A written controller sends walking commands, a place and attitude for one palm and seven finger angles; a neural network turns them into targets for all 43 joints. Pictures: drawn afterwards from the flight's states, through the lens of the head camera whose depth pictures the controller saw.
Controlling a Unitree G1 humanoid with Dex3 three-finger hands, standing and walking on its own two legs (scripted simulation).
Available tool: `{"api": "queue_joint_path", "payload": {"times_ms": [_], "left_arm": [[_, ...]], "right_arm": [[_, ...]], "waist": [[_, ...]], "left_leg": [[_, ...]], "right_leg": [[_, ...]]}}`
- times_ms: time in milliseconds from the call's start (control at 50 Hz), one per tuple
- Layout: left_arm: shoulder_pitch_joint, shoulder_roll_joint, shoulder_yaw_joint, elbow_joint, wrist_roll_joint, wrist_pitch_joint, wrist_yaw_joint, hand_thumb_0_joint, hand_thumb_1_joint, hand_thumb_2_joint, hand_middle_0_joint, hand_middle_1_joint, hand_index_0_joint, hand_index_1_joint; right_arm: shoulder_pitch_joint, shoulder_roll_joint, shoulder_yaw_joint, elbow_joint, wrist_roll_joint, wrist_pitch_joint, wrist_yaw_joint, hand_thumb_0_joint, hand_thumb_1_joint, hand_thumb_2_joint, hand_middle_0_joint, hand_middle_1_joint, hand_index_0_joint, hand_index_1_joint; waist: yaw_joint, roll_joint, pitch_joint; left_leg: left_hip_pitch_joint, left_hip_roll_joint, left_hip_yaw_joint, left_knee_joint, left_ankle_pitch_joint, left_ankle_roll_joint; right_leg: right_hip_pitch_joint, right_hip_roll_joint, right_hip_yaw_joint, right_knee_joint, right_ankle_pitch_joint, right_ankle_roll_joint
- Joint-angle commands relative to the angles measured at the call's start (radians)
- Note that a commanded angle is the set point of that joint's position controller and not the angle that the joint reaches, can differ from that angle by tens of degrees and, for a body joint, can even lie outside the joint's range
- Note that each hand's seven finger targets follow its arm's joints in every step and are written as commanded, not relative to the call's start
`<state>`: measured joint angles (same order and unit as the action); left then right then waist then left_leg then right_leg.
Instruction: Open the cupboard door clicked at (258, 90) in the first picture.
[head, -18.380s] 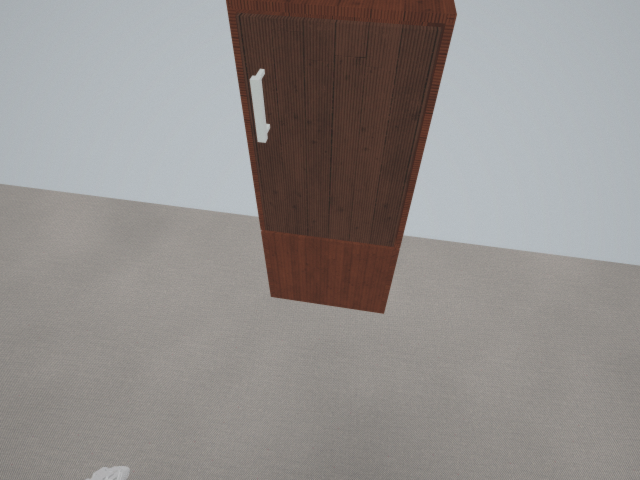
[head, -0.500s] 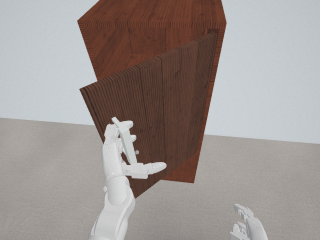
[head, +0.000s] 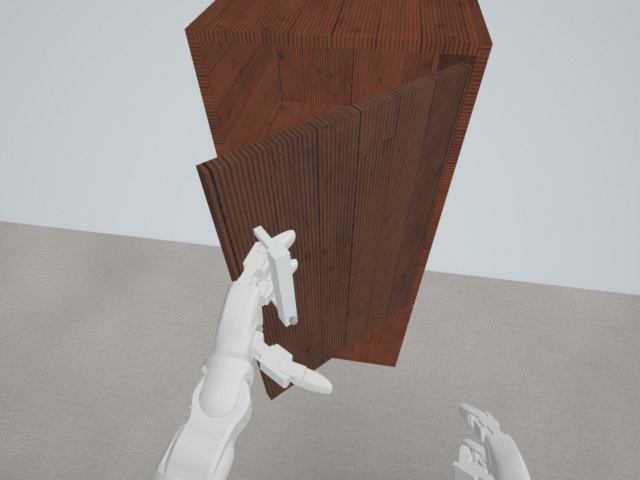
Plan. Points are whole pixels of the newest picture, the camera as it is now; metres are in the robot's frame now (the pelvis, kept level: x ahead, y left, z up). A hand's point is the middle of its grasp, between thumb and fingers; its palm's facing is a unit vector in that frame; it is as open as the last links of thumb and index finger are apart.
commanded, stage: slide the hand sideways off the handle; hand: left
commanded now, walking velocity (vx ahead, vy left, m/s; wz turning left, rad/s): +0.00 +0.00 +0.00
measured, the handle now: (275, 278) +0.34 +0.09 +0.08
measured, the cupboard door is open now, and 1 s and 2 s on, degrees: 45 46 46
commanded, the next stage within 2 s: draw the hand back to the body in 1.06 s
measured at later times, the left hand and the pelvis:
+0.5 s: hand (267, 355) +0.24 +0.08 +0.08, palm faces -0.11 -0.99 -0.03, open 16.3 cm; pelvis +0.01 +0.00 +0.00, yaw -1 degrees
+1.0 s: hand (223, 387) +0.20 +0.12 +0.07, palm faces -0.08 -1.00 -0.05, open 16.3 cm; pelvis +0.01 -0.01 -0.01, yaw +0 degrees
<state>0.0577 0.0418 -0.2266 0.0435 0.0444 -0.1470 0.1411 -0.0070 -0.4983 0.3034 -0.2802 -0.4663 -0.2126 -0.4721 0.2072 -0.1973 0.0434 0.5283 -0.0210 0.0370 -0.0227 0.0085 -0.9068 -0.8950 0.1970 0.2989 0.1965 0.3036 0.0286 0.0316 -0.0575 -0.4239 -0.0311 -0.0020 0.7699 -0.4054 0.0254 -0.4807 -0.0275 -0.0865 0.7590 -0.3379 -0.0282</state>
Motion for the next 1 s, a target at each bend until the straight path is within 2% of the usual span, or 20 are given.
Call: {"api": "queue_joint_path", "payload": {"times_ms": [0, 40, 120, 160, 200, 240, 280, 320, 360, 400, 420, 520, 560, 600, 640, 660, 760, 860, 920, 980], "left_arm": [[-0.209, -0.068, -0.067, -0.232, -0.146, -0.047, -0.243, 0.0, -0.5, 0.3, -0.15, -0.3, -0.15, -0.3], [-0.138, -0.063, -0.012, -0.246, -0.18, -0.029, -0.207, 0.0, -0.5, 0.3, -0.15, -0.3, -0.15, -0.3], [-0.067, 0.003, 0.04, -0.352, -0.123, -0.037, -0.114, 0.0, -0.5, 0.3, -0.15, -0.3, -0.15, -0.3], [-0.048, 0.004, 0.023, -0.367, -0.09, -0.042, -0.097, 0.0, -0.5, 0.3, -0.15, -0.3, -0.15, -0.3], [-0.051, 0.046, 0.049, -0.371, -0.072, -0.045, -0.09, 0.0, -0.5, 0.3, -0.15, -0.3, -0.15, -0.3], [-0.036, 0.049, 0.061, -0.381, -0.081, -0.047, -0.094, 0.0, -0.5, 0.3, -0.15, -0.3, -0.15, -0.3], [-0.002, 0.05, 0.068, -0.415, -0.093, -0.05, -0.109, 0.0, -0.5, 0.3, -0.15, -0.3, -0.15, -0.3], [0.075, 0.06, 0.09, -0.434, -0.113, -0.051, -0.122, 0.0, -0.5, 0.3, -0.15, -0.3, -0.15, -0.3], [0.109, 0.049, 0.074, -0.473, -0.124, -0.059, -0.141, 0.0, -0.5, 0.3, -0.15, -0.3, -0.15, -0.3], [0.163, 0.08, 0.108, -0.465, -0.135, -0.059, -0.153, 0.0, -0.5, 0.3, -0.15, -0.3, -0.15, -0.3], [0.158, 0.089, 0.114, -0.472, -0.135, -0.063, -0.158, 0.0, -0.5, 0.3, -0.15, -0.3, -0.15, -0.3], [0.278, 0.127, 0.165, -0.519, -0.159, -0.078, -0.203, 0.0, -0.5, 0.3, -0.15, -0.3, -0.15, -0.3], [0.306, 0.131, 0.173, -0.551, -0.172, -0.091, -0.224, 0.0, -0.5, 0.3, -0.15, -0.3, -0.15, -0.3], [0.314, 0.15, 0.183, -0.566, -0.177, -0.103, -0.242, 0.0, -0.5, 0.3, -0.15, -0.3, -0.15, -0.3], [0.303, 0.139, 0.171, -0.574, -0.187, -0.111, -0.255, 0.0, -0.5, 0.3, -0.15, -0.3, -0.15, -0.3], [0.32, 0.165, 0.205, -0.565, -0.196, -0.114, -0.259, 0.0, -0.5, 0.3, -0.15, -0.3, -0.15, -0.3], [0.41, 0.188, 0.247, -0.585, -0.227, -0.126, -0.298, 0.0, -0.5, 0.3, -0.15, -0.3, -0.15, -0.3], [0.406, 0.207, 0.274, -0.578, -0.245, -0.124, -0.316, 0.0, -0.5, 0.3, -0.15, -0.3, -0.15, -0.3], [0.457, 0.223, 0.302, -0.579, -0.258, -0.131, -0.33, 0.0, -0.5, 0.3, -0.15, -0.3, -0.15, -0.3], [0.45, 0.252, 0.346, -0.556, -0.272, -0.131, -0.341, 0.0, -0.5, 0.3, -0.15, -0.3, -0.15, -0.3]], "right_arm": [[-0.101, -0.097, -0.019, -0.192, 0.039, -0.117, -0.023, 0.0, -0.9, -0.9, 0.2, 0.3, 0.2, 0.3], [-0.099, -0.101, -0.02, -0.195, 0.042, -0.143, -0.016, 0.0, -0.9, -0.9, 0.2, 0.3, 0.2, 0.3], [-0.086, -0.101, -0.027, -0.207, 0.027, -0.167, 0.005, 0.0, -0.9, -0.9, 0.2, 0.3, 0.2, 0.3], [-0.078, -0.102, -0.027, -0.21, 0.024, -0.165, 0.012, 0.0, -0.9, -0.9, 0.2, 0.3, 0.2, 0.3], [-0.077, -0.106, -0.028, -0.205, 0.021, -0.164, 0.009, 0.0, -0.9, -0.9, 0.2, 0.3, 0.2, 0.3], [-0.08, -0.103, -0.025, -0.211, 0.021, -0.167, 0.006, 0.0, -0.9, -0.9, 0.2, 0.3, 0.2, 0.3], [-0.081, -0.102, -0.024, -0.218, 0.022, -0.171, 0.002, 0.0, -0.9, -0.9, 0.2, 0.3, 0.2, 0.3], [-0.075, -0.1, -0.024, -0.221, 0.023, -0.18, -0.001, 0.0, -0.9, -0.9, 0.2, 0.3, 0.2, 0.3], [-0.072, -0.102, -0.025, -0.222, 0.026, -0.191, 0.0, 0.0, -0.9, -0.9, 0.2, 0.3, 0.2, 0.3], [-0.064, -0.108, -0.025, -0.218, 0.026, -0.198, -0.002, 0.0, -0.9, -0.9, 0.2, 0.3, 0.2, 0.3], [-0.061, -0.109, -0.026, -0.216, 0.027, -0.201, -0.003, 0.0, -0.9, -0.9, 0.2, 0.3, 0.2, 0.3], [-0.041, -0.117, -0.035, -0.226, 0.025, -0.222, -0.008, 0.0, -0.9, -0.9, 0.2, 0.3, 0.2, 0.3], [-0.036, -0.118, -0.036, -0.229, 0.027, -0.232, -0.011, 0.0, -0.9, -0.9, 0.2, 0.3, 0.2, 0.3], [-0.033, -0.124, -0.037, -0.228, 0.029, -0.239, -0.013, 0.0, -0.9, -0.9, 0.2, 0.3, 0.2, 0.3], [-0.027, -0.123, -0.038, -0.231, 0.03, -0.251, -0.016, 0.0, -0.9, -0.9, 0.2, 0.3, 0.2, 0.3], [-0.02, -0.127, -0.04, -0.228, 0.031, -0.256, -0.02, 0.0, -0.9, -0.9, 0.2, 0.3, 0.2, 0.3], [-0.016, -0.13, -0.044, -0.238, 0.034, -0.272, -0.024, 0.0, -0.9, -0.9, 0.2, 0.3, 0.2, 0.3], [-0.02, -0.136, -0.044, -0.236, 0.041, -0.277, -0.031, 0.0, -0.9, -0.9, 0.2, 0.3, 0.2, 0.3], [-0.023, -0.136, -0.047, -0.237, 0.042, -0.284, -0.033, 0.0, -0.9, -0.9, 0.2, 0.3, 0.2, 0.3], [-0.025, -0.137, -0.047, -0.231, 0.043, -0.282, -0.04, 0.0, -0.9, -0.9, 0.2, 0.3, 0.2, 0.3]], "waist": [[-0.045, -0.055, -0.154], [-0.023, -0.098, -0.137], [0.003, -0.073, -0.179], [-0.009, -0.078, -0.157], [-0.011, -0.058, -0.133], [-0.011, -0.073, -0.129], [-0.005, -0.044, -0.154], [0.003, -0.06, -0.17], [-0.007, -0.045, -0.161], [-0.007, -0.061, -0.136], [-0.018, -0.071, -0.123], [-0.011, -0.089, -0.156], [-0.012, -0.074, -0.162], [-0.017, -0.041, -0.148], [-0.029, -0.045, -0.139], [-0.025, -0.062, -0.136], [-0.007, -0.06, -0.171], [-0.019, -0.059, -0.127], [-0.009, -0.059, -0.147], [-0.008, -0.077, -0.127]], "left_leg": [[0.039, 0.022, -0.052, -0.139, 0.177, -0.012], [0.019, 0.026, -0.061, -0.152, 0.146, -0.02], [0.017, 0.026, -0.051, -0.148, 0.175, -0.025], [0.003, 0.03, -0.046, -0.142, 0.157, -0.024], [-0.015, 0.029, -0.044, -0.136, 0.123, -0.02], [-0.028, 0.026, -0.04, -0.134, 0.095, -0.017], [-0.021, 0.024, -0.033, -0.13, 0.112, -0.017], [-0.021, 0.026, -0.031, -0.126, 0.15, -0.018], [-0.024, 0.024, -0.025, -0.116, 0.161, -0.016], [-0.047, 0.022, -0.027, -0.109, 0.15, -0.015], [-0.05, 0.024, -0.029, -0.108, 0.14, -0.015], [-0.072, 0.016, -0.022, -0.075, 0.172, -0.01], [-0.079, 0.013, -0.02, -0.062, 0.178, -0.009], [-0.086, 0.011, -0.021, -0.053, 0.178, -0.01], [-0.089, 0.011, -0.025, -0.04, 0.16, -0.009], [-0.105, 0.011, -0.026, -0.033, 0.147, -0.01], [-0.12, 0.007, -0.024, -0.014, 0.171, -0.01], [-0.145, 0.008, -0.028, -0.001, 0.136, -0.011], [-0.155, 0.007, -0.027, 0.011, 0.139, -0.011], [-0.176, 0.007, -0.029, 0.016, 0.116, -0.012]], "right_leg": [[0.117, 0.021, 0.026, -0.102, 0.164, -0.017], [0.107, 0.024, 0.011, -0.103, 0.114, -0.011], [0.126, 0.019, 0.023, -0.083, 0.124, -0.014], [0.102, 0.021, 0.025, -0.077, 0.106, -0.013], [0.085, 0.02, 0.034, -0.081, 0.073, -0.015], [0.092, 0.02, 0.042, -0.09, 0.051, -0.013], [0.108, 0.021, 0.043, -0.085, 0.071, -0.014], [0.136, 0.022, 0.043, -0.082, 0.12, -0.012], [0.132, 0.022, 0.047, -0.083, 0.146, -0.009], [0.125, 0.023, 0.048, -0.085, 0.136, -0.008], [0.111, 0.023, 0.047, -0.084, 0.127, -0.006], [0.139, 0.019, 0.065, -0.074, 0.183, 0.0], [0.142, 0.017, 0.073, -0.07, 0.198, 0.002], [0.122, 0.019, 0.07, -0.062, 0.188, -0.002], [0.096, 0.019, 0.071, -0.061, 0.166, 0.003], [0.094, 0.019, 0.076, -0.063, 0.145, 0.004], [0.127, 0.013, 0.091, -0.053, 0.176, 0.005], [0.092, 0.013, 0.099, -0.063, 0.111, 0.007], [0.107, 0.009, 0.111, -0.064, 0.108, 0.009], [0.1, 0.006, 0.122, -0.075, 0.062, 0.01]]}}
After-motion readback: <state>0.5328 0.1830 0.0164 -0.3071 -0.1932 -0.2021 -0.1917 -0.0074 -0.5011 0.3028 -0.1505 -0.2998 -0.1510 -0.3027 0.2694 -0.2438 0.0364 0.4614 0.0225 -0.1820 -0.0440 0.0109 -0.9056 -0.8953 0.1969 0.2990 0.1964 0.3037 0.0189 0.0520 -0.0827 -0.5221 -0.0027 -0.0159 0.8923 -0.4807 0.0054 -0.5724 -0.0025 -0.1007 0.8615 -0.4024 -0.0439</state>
